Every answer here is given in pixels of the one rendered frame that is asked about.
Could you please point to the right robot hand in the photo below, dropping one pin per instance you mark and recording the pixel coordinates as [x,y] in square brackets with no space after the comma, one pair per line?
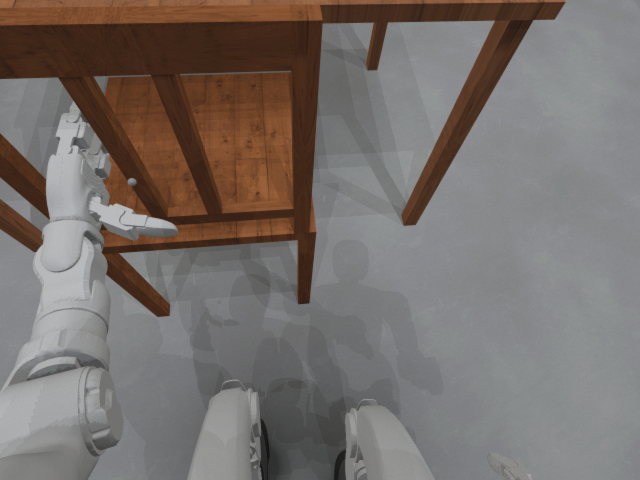
[506,468]

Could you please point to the left robot thigh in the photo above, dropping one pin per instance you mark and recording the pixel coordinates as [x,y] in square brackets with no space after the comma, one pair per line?
[223,448]

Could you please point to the chair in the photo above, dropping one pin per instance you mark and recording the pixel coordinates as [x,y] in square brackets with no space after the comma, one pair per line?
[227,158]

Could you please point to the left robot forearm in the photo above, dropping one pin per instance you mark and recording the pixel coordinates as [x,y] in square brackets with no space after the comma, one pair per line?
[72,319]

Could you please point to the table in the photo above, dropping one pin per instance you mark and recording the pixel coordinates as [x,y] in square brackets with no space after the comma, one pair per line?
[512,20]

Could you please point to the right robot thigh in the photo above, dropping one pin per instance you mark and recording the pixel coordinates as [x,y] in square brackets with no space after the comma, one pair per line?
[375,436]

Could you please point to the left robot hand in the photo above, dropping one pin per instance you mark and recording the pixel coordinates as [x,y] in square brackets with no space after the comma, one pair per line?
[76,172]

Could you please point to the robot thigh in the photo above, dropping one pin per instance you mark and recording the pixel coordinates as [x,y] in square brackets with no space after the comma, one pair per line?
[375,436]
[223,448]

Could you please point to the robot left upper arm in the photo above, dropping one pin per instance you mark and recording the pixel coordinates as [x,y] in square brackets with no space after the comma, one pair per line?
[56,427]

